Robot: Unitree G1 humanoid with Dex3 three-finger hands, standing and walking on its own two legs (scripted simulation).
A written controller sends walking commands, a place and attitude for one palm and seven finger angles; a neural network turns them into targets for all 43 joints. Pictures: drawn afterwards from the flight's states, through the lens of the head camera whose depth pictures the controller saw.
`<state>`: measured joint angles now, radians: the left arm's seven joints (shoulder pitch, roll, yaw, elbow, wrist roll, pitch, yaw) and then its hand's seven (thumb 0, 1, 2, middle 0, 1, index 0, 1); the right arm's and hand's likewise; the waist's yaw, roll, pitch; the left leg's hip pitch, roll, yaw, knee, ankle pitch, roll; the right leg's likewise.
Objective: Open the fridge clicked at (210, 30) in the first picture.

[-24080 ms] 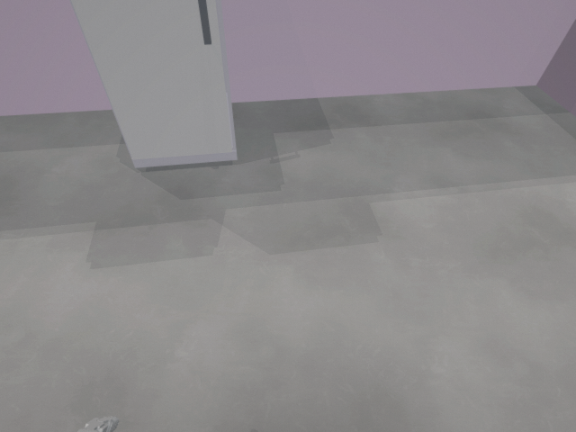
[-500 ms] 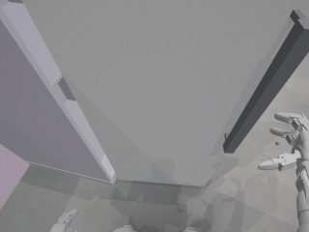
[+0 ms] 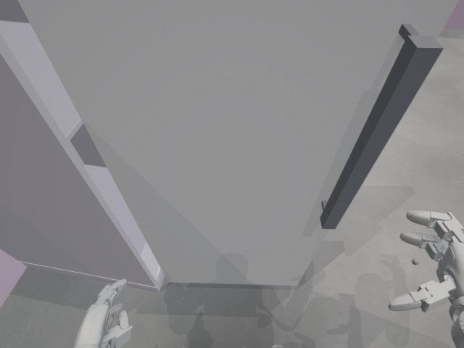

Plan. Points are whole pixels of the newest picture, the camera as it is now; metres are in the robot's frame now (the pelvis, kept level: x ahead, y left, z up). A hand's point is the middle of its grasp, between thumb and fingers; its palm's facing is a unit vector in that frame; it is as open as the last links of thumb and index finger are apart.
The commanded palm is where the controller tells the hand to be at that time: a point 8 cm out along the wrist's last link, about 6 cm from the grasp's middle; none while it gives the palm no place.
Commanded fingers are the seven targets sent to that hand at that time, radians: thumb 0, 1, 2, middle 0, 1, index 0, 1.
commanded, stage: slip the hand off the handle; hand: right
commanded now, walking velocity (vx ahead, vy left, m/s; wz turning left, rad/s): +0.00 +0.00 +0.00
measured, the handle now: (356, 153) +0.41 -0.19 +0.14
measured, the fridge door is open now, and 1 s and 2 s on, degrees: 81 81 81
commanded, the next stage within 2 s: draw the hand back to the body in 0.14 s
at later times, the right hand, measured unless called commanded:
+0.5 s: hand (430, 268) +0.23 -0.26 +0.09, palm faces -0.04 +1.00 -0.06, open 14.7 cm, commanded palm +0.19 -0.31 +0.09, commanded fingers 0.00 0.55 -0.20 0.25 1.15 0.25 1.15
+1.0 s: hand out of the picture +0.20 -0.28 +0.13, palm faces +0.40 +0.86 -0.33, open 13.3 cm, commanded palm +0.16 -0.32 +0.16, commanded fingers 0.00 -0.10 -0.51 0.23 0.77 0.23 0.77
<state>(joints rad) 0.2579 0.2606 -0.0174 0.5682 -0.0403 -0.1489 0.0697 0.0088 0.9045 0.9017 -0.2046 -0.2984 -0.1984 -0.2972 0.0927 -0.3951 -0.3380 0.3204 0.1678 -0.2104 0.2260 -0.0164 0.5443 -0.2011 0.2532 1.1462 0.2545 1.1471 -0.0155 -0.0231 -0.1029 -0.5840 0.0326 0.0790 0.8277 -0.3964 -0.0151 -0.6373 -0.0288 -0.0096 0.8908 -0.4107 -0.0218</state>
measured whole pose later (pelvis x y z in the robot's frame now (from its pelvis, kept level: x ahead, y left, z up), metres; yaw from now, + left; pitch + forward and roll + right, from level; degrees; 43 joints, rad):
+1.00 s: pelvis +0.00 -0.01 +0.03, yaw +0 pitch +0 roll +2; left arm 0.25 0.22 -0.05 0.61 -0.02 -0.24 0.10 0.01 0.90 0.90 -0.20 -0.30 -0.20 -0.30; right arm 0.41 -0.35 -0.29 -0.23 0.10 -0.04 -0.07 -0.01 0.23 -0.35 0.24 0.96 0.24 0.96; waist -0.06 -0.03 -0.04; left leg -0.29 0.05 0.07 0.61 -0.31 -0.03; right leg -0.33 0.00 -0.02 0.67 -0.33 -0.03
